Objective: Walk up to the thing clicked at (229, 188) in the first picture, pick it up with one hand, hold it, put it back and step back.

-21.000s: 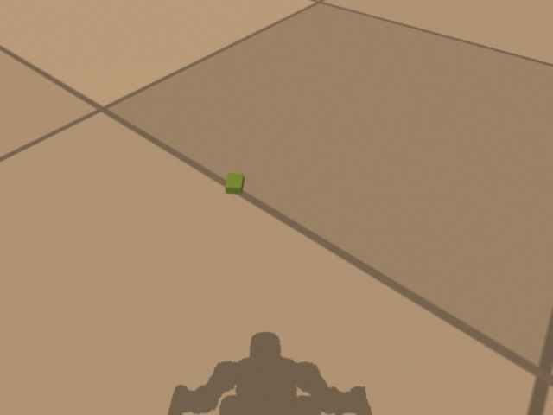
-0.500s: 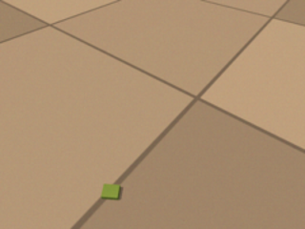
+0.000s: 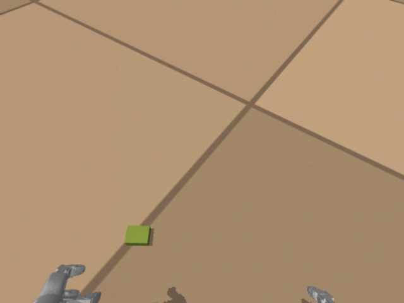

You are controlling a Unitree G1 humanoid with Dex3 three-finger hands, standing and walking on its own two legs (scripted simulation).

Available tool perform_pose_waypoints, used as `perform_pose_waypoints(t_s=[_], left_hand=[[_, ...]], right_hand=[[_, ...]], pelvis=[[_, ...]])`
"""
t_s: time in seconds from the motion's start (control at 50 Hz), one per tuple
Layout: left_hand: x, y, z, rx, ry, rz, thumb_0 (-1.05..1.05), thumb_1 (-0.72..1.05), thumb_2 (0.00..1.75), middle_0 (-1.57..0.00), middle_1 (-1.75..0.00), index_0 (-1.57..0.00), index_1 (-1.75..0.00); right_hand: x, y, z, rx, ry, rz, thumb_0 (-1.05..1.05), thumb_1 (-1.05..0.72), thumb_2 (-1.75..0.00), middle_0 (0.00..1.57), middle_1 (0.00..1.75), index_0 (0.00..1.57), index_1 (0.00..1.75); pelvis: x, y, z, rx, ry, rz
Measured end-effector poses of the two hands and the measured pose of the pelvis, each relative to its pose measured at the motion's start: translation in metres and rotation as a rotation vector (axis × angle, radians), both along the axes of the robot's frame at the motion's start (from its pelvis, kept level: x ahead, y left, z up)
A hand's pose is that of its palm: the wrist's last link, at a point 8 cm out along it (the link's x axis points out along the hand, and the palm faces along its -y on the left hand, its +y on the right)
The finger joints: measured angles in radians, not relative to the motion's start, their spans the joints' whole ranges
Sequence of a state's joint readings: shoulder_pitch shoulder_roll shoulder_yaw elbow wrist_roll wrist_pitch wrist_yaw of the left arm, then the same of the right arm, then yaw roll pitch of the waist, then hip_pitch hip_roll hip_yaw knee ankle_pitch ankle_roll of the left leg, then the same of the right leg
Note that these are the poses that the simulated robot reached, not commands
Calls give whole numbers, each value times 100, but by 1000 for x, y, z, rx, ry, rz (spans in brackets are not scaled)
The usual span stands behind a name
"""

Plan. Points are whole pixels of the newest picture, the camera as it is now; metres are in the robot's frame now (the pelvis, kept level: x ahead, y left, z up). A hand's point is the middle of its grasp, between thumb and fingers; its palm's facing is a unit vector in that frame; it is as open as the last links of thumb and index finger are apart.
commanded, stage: rise first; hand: left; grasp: from above
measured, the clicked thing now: (138, 235) +0.48 +0.28 -0.73
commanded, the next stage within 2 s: none
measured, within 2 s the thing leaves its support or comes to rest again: neither
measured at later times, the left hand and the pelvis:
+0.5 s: hand out of the picture +0.15 +0.27 -0.19, palm faces -0.11 -0.90 -0.43, open 14.2 cm; pelvis +0.01 +0.01 -0.06, yaw +0 degrees
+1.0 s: hand out of the picture +0.14 +0.28 -0.24, palm faces -0.23 -0.83 -0.52, open 14.2 cm; pelvis -0.01 +0.01 -0.11, yaw +0 degrees
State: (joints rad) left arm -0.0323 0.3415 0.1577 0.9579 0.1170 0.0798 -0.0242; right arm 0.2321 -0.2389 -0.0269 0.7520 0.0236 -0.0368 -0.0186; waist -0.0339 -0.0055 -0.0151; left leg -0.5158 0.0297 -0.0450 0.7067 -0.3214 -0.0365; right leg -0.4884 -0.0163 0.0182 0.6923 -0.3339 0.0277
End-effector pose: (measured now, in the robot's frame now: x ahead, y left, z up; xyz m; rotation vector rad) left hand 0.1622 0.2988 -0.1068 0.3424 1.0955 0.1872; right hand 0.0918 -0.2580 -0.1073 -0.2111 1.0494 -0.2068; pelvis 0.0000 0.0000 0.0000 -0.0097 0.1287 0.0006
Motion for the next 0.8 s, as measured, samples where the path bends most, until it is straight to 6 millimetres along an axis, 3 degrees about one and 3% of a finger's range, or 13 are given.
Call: perform_pose_waypoints(t_s=[0.12,0.26,0.5,0.8], left_hand=[[-11,3,-15,25,82,-6,0,-25,97,-10,-98,-10,-98],[-16,6,-35,45,52,-18,0,-47,100,-9,-103,-7,-104],[-16,9,-44,82,60,-68,0,-54,102,-7,-104,-6,-105],[-21,10,-64,122,48,-127,0,-54,98,-9,-103,-8,-103]], right_hand=[[16,5,-5,2,-72,11,1,-90,-90,20,30,20,29],[45,7,-15,-33,-149,59,1,-89,-90,20,30,20,29],[77,20,-27,-48,-247,92,1,-89,-90,20,30,20,30],[71,25,-53,-48,-249,104,1,-90,-90,20,30,20,30]], pelvis=[[4,5,-13,-4,45,-4],[5,7,-36,-11,102,-2],[9,9,-58,-27,159,3],[1,11,-85,-37,218,2]])
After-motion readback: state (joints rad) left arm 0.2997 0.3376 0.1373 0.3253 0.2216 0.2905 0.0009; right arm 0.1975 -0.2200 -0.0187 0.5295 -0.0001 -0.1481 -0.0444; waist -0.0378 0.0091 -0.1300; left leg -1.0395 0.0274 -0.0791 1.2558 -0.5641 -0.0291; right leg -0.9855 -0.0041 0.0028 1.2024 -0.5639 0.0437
